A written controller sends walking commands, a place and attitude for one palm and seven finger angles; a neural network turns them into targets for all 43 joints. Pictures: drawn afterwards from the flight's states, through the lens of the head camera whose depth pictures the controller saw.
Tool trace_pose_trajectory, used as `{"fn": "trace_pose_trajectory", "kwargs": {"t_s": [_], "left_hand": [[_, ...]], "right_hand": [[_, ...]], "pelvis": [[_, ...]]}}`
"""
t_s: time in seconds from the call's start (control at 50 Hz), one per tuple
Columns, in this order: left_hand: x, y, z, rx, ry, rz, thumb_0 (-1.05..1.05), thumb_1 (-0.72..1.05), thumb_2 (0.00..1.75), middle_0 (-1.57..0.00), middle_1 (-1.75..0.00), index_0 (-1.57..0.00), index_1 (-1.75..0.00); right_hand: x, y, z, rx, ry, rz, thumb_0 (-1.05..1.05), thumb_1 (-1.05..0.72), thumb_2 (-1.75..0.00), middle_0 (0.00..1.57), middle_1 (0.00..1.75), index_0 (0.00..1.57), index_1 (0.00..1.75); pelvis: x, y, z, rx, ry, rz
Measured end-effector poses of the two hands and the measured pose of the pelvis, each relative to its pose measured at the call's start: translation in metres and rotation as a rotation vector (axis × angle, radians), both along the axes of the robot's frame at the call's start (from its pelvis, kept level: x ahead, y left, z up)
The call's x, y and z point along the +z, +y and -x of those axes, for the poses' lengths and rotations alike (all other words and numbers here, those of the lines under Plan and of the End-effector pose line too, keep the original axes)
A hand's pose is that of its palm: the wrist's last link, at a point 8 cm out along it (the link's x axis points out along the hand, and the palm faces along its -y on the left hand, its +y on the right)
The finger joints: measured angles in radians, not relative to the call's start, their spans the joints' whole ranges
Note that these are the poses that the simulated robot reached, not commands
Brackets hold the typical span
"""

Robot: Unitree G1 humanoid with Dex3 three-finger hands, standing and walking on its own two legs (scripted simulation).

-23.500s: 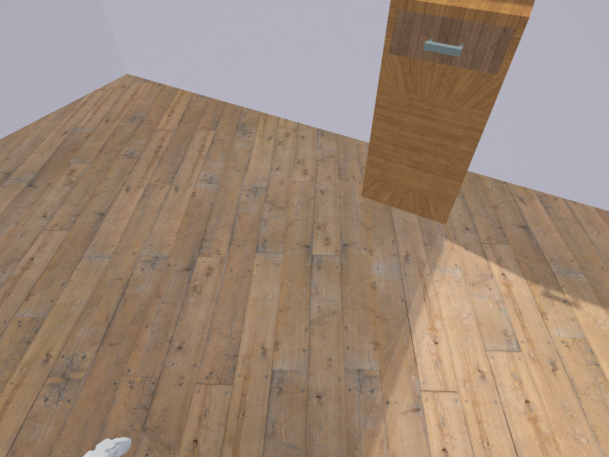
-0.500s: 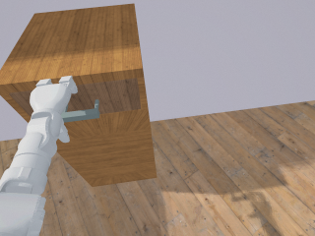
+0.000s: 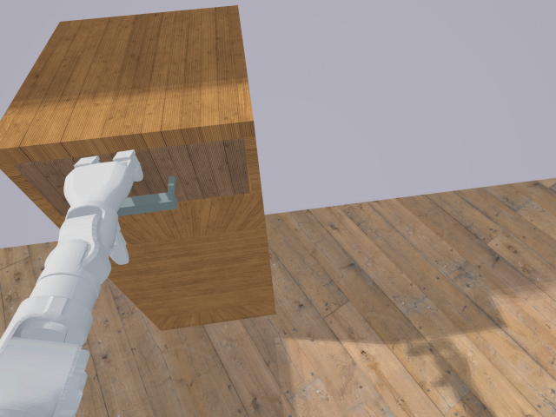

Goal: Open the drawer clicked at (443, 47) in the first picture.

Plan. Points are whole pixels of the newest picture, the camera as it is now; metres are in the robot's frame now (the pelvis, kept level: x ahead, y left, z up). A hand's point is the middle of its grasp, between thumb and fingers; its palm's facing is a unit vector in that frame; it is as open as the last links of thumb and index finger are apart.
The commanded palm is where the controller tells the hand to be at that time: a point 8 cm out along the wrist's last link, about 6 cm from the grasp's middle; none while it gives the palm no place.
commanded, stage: lower the fingers behind the handle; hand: left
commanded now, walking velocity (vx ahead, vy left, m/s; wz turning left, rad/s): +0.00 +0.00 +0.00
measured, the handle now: (142, 194) +0.47 +0.26 +0.02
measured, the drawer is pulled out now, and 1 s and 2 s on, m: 0.00 0.00 0.00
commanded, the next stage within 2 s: close the thumb around the handle in 1.36 s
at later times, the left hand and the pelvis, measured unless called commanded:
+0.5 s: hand (137, 217) +0.42 +0.25 +0.02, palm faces -0.11 -0.01 -0.99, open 13.8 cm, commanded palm +0.41 +0.26 +0.09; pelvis -0.01 +0.00 -0.01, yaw +0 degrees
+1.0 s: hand (141, 225) +0.42 +0.26 -0.01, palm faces -0.05 -0.02 -1.00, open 13.8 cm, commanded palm +0.40 +0.26 +0.06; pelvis -0.01 +0.00 -0.02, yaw -1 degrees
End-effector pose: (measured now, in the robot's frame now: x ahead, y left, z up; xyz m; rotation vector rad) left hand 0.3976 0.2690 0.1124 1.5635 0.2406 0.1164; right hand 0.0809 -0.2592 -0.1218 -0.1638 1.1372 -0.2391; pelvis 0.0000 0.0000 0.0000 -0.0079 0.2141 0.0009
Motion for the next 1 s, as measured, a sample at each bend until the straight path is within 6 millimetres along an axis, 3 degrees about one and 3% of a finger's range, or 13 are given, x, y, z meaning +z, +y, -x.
{"fn": "trace_pose_trajectory", "kwargs": {"t_s": [0.1, 0.2, 0.34, 0.46, 0.52, 0.64, 0.74, 1.0], "left_hand": [[-0.016, -0.009, 0.003, -0.078, 0.053, 0.042, 0.0, -0.48, 0.3, -0.33, -1.2, -0.32, -1.2], [-0.012, -0.022, -0.004, -0.18, -0.042, 0.042, 0.0, -0.48, 0.3, -0.33, -1.2, -0.32, -1.2], [-0.013, -0.026, -0.011, -0.112, -0.115, 0.013, 0.0, -0.48, 0.3, -0.33, -1.22, -0.32, -1.2], [-0.032, -0.018, -0.009, -0.014, 0.013, 0.001, 0.0, -0.48, 0.3, -0.33, -1.22, -0.31, -1.2], [-0.035, -0.019, -0.011, -0.043, 0.031, 0.014, 0.0, -0.48, 0.3, -0.32, -1.22, -0.32, -1.2], [-0.036, -0.021, -0.011, -0.108, -0.015, 0.029, 0.0, -0.48, 0.3, -0.32, -1.21, -0.32, -1.2], [-0.052, -0.013, -0.006, -0.078, -0.004, 0.019, 0.0, -0.48, 0.3, -0.32, -1.2, -0.31, -1.2], [-0.063, -0.013, -0.008, -0.077, -0.034, 0.017, 0.0, -0.48, 0.3, -0.31, -1.2, -0.32, -1.2]], "right_hand": [[0.002, -0.003, 0.004, 0.001, 0.018, 0.032, 0.01, -0.91, -0.9, 0.21, 0.3, 0.2, 0.3], [0.001, -0.009, 0.009, -0.01, 0.028, 0.059, 0.01, -0.91, -0.9, 0.21, 0.3, 0.2, 0.3], [-0.009, -0.006, 0.02, -0.019, 0.055, 0.019, 0.01, -0.91, -0.9, 0.21, 0.3, 0.2, 0.3], [-0.01, -0.003, 0.029, -0.04, 0.065, -0.001, 0.01, -0.91, -0.9, 0.21, 0.3, 0.2, 0.3], [-0.007, -0.005, 0.035, -0.048, 0.069, 0.017, 0.01, -0.91, -0.9, 0.21, 0.3, 0.2, 0.3], [-0.007, -0.015, 0.044, -0.058, 0.09, 0.05, 0.01, -0.91, -0.9, 0.21, 0.3, 0.2, 0.3], [-0.01, -0.02, 0.047, -0.058, 0.108, 0.054, 0.01, -0.91, -0.9, 0.21, 0.3, 0.2, 0.3], [-0.015, -0.011, 0.044, -0.054, 0.105, 0.045, 0.0, -0.91, -0.9, 0.21, 0.3, 0.2, 0.3]], "pelvis": [[-0.001, -0.001, 0.0, 0.014, -0.004, 0.003], [-0.006, 0.0, 0.002, 0.015, 0.016, 0.008], [-0.009, 0.001, 0.004, -0.001, 0.044, 0.005], [-0.007, -0.002, 0.005, -0.009, 0.038, 0.0], [-0.007, -0.004, 0.005, -0.006, 0.04, 0.001], [-0.011, -0.005, 0.005, -0.006, 0.06, 0.006], [-0.015, -0.004, 0.006, -0.009, 0.078, 0.007], [-0.02, 0.0, 0.008, -0.009, 0.1, 0.014]]}}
